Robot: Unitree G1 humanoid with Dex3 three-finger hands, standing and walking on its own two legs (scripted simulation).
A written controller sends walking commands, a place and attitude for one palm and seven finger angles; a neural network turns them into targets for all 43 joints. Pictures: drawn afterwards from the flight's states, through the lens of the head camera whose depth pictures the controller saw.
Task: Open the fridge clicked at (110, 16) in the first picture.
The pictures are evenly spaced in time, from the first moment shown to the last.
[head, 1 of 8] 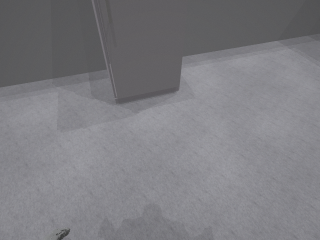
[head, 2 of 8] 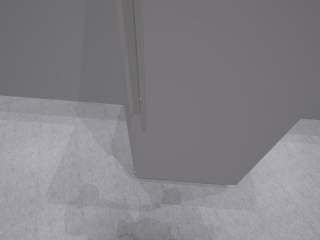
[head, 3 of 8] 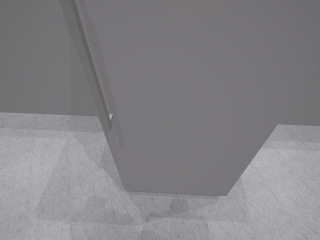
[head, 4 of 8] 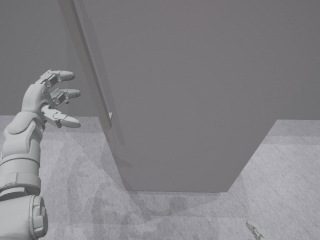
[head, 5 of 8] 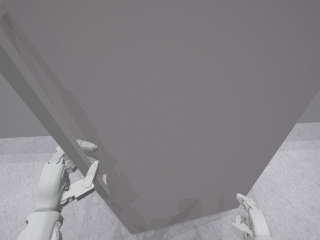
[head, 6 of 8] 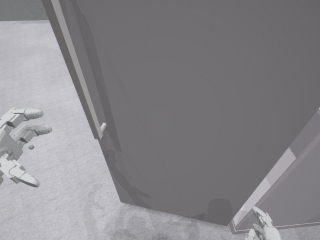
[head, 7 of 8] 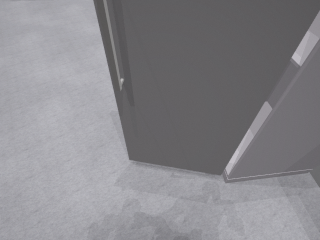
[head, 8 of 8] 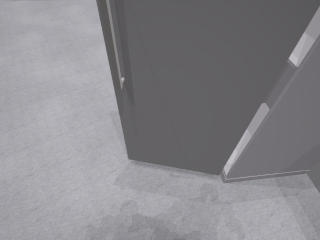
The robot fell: no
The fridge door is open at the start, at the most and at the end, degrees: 0 79 73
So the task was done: yes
